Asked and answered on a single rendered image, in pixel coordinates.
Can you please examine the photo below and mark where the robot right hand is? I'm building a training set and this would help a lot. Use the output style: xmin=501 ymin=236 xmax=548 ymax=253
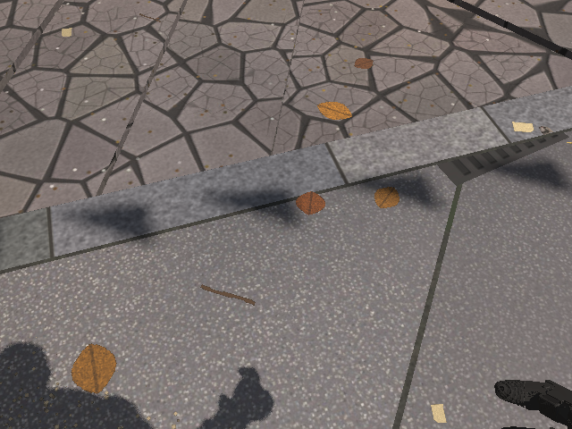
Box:
xmin=494 ymin=380 xmax=572 ymax=429

